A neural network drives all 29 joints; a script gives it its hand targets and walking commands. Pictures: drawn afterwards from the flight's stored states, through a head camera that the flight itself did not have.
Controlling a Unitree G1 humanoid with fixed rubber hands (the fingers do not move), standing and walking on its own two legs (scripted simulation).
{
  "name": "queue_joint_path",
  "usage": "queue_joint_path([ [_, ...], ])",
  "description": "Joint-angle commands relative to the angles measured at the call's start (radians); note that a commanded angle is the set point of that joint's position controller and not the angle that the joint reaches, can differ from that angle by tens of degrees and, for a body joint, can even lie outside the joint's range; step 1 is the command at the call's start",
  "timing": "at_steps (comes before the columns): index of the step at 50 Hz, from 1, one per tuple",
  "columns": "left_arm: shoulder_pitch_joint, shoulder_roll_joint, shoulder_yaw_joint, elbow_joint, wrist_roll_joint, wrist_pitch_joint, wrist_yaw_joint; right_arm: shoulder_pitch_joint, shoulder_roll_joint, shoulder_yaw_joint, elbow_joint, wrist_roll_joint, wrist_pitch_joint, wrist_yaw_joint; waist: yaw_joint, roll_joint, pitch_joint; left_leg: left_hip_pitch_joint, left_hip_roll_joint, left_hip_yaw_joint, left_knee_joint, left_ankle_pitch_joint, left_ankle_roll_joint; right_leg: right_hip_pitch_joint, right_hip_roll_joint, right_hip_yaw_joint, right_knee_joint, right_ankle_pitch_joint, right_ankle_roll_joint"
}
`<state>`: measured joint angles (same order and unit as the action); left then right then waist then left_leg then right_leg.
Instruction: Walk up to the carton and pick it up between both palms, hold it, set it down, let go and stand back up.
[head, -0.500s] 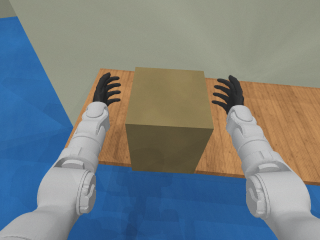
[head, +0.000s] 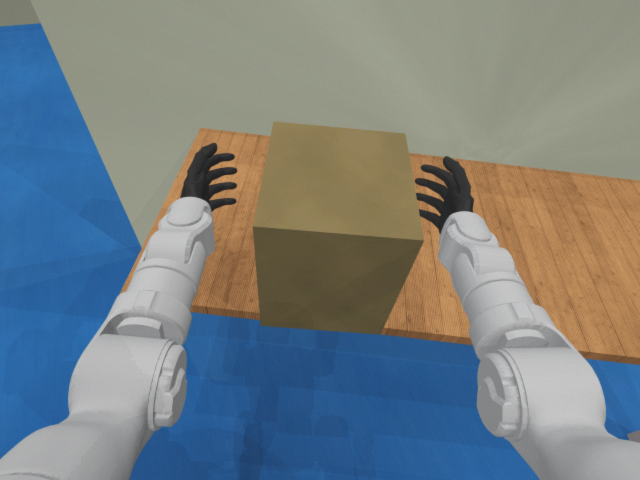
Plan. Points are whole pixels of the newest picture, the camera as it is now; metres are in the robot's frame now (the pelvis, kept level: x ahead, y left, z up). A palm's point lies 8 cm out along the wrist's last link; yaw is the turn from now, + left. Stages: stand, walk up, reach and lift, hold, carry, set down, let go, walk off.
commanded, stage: set down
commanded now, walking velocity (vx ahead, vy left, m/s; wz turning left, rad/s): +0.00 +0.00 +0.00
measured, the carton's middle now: (329, 233) +0.47 -0.01 +0.01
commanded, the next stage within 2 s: none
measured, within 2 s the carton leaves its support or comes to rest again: neither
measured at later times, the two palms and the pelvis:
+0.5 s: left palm (187, 239) +0.40 +0.19 +0.06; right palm (463, 255) +0.39 -0.18 +0.07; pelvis +0.00 +0.00 +0.00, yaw +1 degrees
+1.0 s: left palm (178, 292) +0.35 +0.20 +0.02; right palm (463, 303) +0.34 -0.18 +0.03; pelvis +0.01 -0.01 +0.02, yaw +2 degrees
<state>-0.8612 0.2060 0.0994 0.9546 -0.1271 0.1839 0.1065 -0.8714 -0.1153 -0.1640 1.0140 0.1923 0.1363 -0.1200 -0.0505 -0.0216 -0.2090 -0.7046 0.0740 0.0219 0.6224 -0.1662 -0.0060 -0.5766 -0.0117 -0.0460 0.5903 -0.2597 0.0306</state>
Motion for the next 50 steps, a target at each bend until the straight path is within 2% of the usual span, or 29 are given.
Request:
queue_joint_path([
  [1,-0.557,0.163,0.012,-0.308,-0.009,-0.04,0.002,-0.529,-0.224,-0.016,-0.278,0.007,-0.057,0.003,0.004,0.124,-0.662,0.651,-0.075,-0.019,-0.018,0.234,-0.032,0.037,0.085,-0.024,-0.095,0.172,0.004],
  [2,-0.61,0.125,-0.021,-0.165,-0.009,-0.046,-0.005,-0.57,-0.153,-0.015,-0.163,-0.016,-0.04,0.005,-0.015,0.11,-0.539,0.575,-0.073,-0.023,-0.021,0.131,-0.016,-0.03,0.071,-0.021,-0.098,0.052,-0.002],
  [3,-0.612,0.159,0.008,-0.244,-0.017,-0.057,0.002,-0.575,-0.186,-0.019,-0.251,-0.006,-0.049,0.008,0.015,0.115,-0.611,0.588,-0.074,-0.019,-0.02,0.12,-0.016,-0.014,0.069,-0.017,-0.09,0.053,-0.004],
  [13,-0.426,0.183,-0.017,-0.405,-0.025,-0.048,-0.022,-0.383,-0.234,0.008,-0.342,0.032,-0.107,0.009,0.007,0.153,-0.655,0.668,-0.081,-0.02,-0.014,0.288,-0.041,0.066,0.078,-0.009,-0.09,0.222,-0.006],
  [15,-0.442,0.148,-0.028,-0.208,0.001,-0.041,-0.05,-0.406,-0.176,0.027,-0.191,0.003,-0.099,0.008,-0.016,0.102,-0.469,0.566,-0.083,-0.019,-0.033,0.206,-0.019,0.056,0.07,-0.013,-0.092,0.161,0.0],
  [16,-0.326,0.187,0.011,-0.38,-0.002,-0.049,-0.047,-0.304,-0.243,0.026,-0.334,0.029,-0.131,0.01,0.015,0.109,-0.588,0.645,-0.084,-0.014,-0.047,0.262,-0.033,0.138,0.075,-0.014,-0.101,0.239,0.002],
  [17,-0.434,0.152,-0.051,-0.216,-0.019,-0.054,-0.058,-0.408,-0.199,0.016,-0.217,0.001,-0.118,0.01,-0.024,0.086,-0.473,0.557,-0.081,-0.024,-0.055,0.158,-0.019,0.062,0.069,-0.01,-0.108,0.118,-0.006],
  [18,-0.249,0.132,-0.035,-0.361,-0.01,-0.074,-0.055,-0.222,-0.19,0.035,-0.302,0.023,-0.149,0.011,0.001,0.117,-0.542,0.634,-0.083,-0.027,-0.048,0.253,-0.03,0.12,0.071,-0.01,-0.102,0.216,-0.008],
  [22,-0.375,0.178,-0.031,-0.401,-0.022,-0.112,-0.055,-0.333,-0.219,0.011,-0.396,-0.002,-0.189,0.016,0.002,0.102,-0.594,0.614,-0.084,-0.026,-0.05,0.261,-0.027,0.125,0.077,-0.011,-0.096,0.218,-0.005],
  [26,-0.2,0.169,-0.041,-0.468,-0.022,-0.104,-0.069,-0.147,-0.192,0.057,-0.462,0.004,-0.204,0.01,0.005,0.084,-0.546,0.6,-0.086,-0.028,-0.092,0.26,-0.019,0.22,0.067,0.009,-0.121,0.273,-0.004],
  [27,-0.293,0.155,-0.049,-0.353,-0.02,-0.11,-0.072,-0.237,-0.168,0.036,-0.379,-0.018,-0.196,0.009,-0.007,0.078,-0.444,0.521,-0.088,-0.025,-0.094,0.178,-0.008,0.165,0.06,0.008,-0.114,0.182,-0.008],
  [28,-0.13,0.175,-0.023,-0.477,-0.016,-0.119,-0.067,-0.067,-0.198,0.046,-0.459,-0.001,-0.218,0.009,0.02,0.086,-0.5,0.591,-0.087,-0.025,-0.096,0.215,-0.016,0.218,0.063,0.012,-0.12,0.225,-0.007],
  [29,-0.39,0.206,-0.043,-0.431,-0.046,-0.137,-0.065,-0.31,-0.194,0.012,-0.472,-0.015,-0.213,0.01,0.006,0.083,-0.506,0.51,-0.088,-0.019,-0.098,0.122,-0.006,0.148,0.058,0.011,-0.113,0.122,-0.009],
  [30,0.037,0.101,-0.071,-0.407,-0.011,-0.122,-0.064,0.08,-0.137,0.098,-0.407,-0.006,-0.207,0.019,0.016,0.059,-0.445,0.605,-0.081,-0.034,-0.113,0.236,-0.015,0.25,0.058,0.027,-0.129,0.25,-0.017],
  [31,-0.38,0.237,0.005,-0.511,-0.036,-0.146,-0.069,-0.294,-0.217,0.006,-0.549,-0.014,-0.23,0.008,0.026,0.07,-0.55,0.518,-0.089,-0.016,-0.104,0.146,-0.002,0.198,0.059,0.013,-0.106,0.175,-0.003],
  [32,0.03,0.12,-0.079,-0.457,-0.02,-0.126,-0.066,0.096,-0.135,0.106,-0.469,-0.012,-0.21,0.016,0.011,0.052,-0.49,0.599,-0.084,-0.03,-0.128,0.247,-0.01,0.291,0.057,0.03,-0.131,0.29,-0.012],
  [33,-0.206,0.181,-0.004,-0.466,-0.017,-0.143,-0.081,-0.128,-0.163,0.06,-0.516,-0.013,-0.232,0.0,0.025,0.054,-0.487,0.52,-0.086,-0.027,-0.122,0.174,0.001,0.26,0.054,0.024,-0.119,0.238,-0.002],
  [36,-0.123,0.153,-0.033,-0.413,-0.025,-0.167,-0.087,-0.048,-0.124,0.066,-0.484,-0.032,-0.236,-0.002,0.016,0.04,-0.435,0.501,-0.086,-0.027,-0.139,0.144,0.004,0.263,0.042,0.034,-0.13,0.206,-0.009],
  [37,0.134,0.148,-0.045,-0.494,-0.005,-0.155,-0.088,0.203,-0.157,0.114,-0.497,-0.015,-0.26,0.002,0.026,0.063,-0.413,0.568,-0.083,-0.026,-0.151,0.218,-0.003,0.344,0.05,0.033,-0.139,0.289,-0.011],
  [38,-0.299,0.188,-0.039,-0.426,-0.035,-0.172,-0.095,-0.19,-0.148,0.048,-0.487,-0.035,-0.248,0.0,0.006,0.079,-0.421,0.438,-0.086,-0.027,-0.153,0.072,0.008,0.229,0.044,0.031,-0.131,0.123,-0.018],
  [39,0.192,0.126,-0.076,-0.452,-0.008,-0.146,-0.087,0.281,-0.135,0.125,-0.462,-0.032,-0.242,0.006,0.017,0.077,-0.379,0.58,-0.078,-0.028,-0.175,0.188,-0.009,0.339,0.044,0.039,-0.159,0.249,-0.029],
  [40,-0.278,0.224,-0.013,-0.528,-0.045,-0.189,-0.089,-0.161,-0.174,0.027,-0.595,-0.023,-0.27,-0.005,0.023,0.081,-0.475,0.478,-0.087,-0.025,-0.153,0.088,0.004,0.227,0.045,0.03,-0.138,0.139,-0.017],
  [41,0.392,0.063,-0.108,-0.479,-0.002,-0.155,-0.085,0.449,-0.104,0.167,-0.461,-0.019,-0.267,0.008,0.009,0.07,-0.345,0.631,-0.076,-0.041,-0.176,0.283,-0.018,0.369,0.046,0.043,-0.166,0.339,-0.03],
  [42,-0.176,0.179,-0.005,-0.548,-0.027,-0.201,-0.095,-0.098,-0.153,0.06,-0.608,-0.016,-0.304,-0.001,0.039,0.075,-0.457,0.512,-0.083,-0.032,-0.16,0.181,-0.003,0.284,0.05,0.03,-0.146,0.229,-0.014],
  [43,0.37,0.114,-0.077,-0.531,0.019,-0.156,-0.092,0.423,-0.141,0.167,-0.523,-0.025,-0.291,0.006,0.014,0.058,-0.351,0.631,-0.083,-0.028,-0.185,0.309,-0.012,0.439,0.051,0.04,-0.165,0.396,-0.018],
  [44,-0.12,0.194,0.0,-0.614,-0.025,-0.196,-0.101,-0.035,-0.154,0.077,-0.674,-0.011,-0.316,-0.005,0.033,0.065,-0.442,0.511,-0.09,-0.027,-0.183,0.177,0.003,0.338,0.049,0.03,-0.149,0.275,-0.005],
  [45,0.266,0.118,-0.068,-0.528,-0.001,-0.183,-0.095,0.335,-0.116,0.152,-0.57,-0.027,-0.298,0.002,0.015,0.053,-0.348,0.575,-0.088,-0.026,-0.197,0.235,-0.007,0.402,0.044,0.043,-0.166,0.332,-0.011],
  [49,0.011,0.186,-0.042,-0.596,-0.032,-0.223,-0.103,0.13,-0.143,0.091,-0.673,-0.04,-0.311,-0.007,0.023,0.078,-0.376,0.504,-0.086,-0.021,-0.225,0.096,-0.003,0.375,0.038,0.049,-0.174,0.21,-0.02],
  [50,0.361,0.114,-0.066,-0.579,-0.003,-0.211,-0.101,0.462,-0.114,0.154,-0.61,-0.04,-0.312,-0.004,0.025,0.065,-0.278,0.576,-0.079,-0.022,-0.237,0.145,-0.013,0.434,0.038,0.052,-0.193,0.262,-0.026],
])
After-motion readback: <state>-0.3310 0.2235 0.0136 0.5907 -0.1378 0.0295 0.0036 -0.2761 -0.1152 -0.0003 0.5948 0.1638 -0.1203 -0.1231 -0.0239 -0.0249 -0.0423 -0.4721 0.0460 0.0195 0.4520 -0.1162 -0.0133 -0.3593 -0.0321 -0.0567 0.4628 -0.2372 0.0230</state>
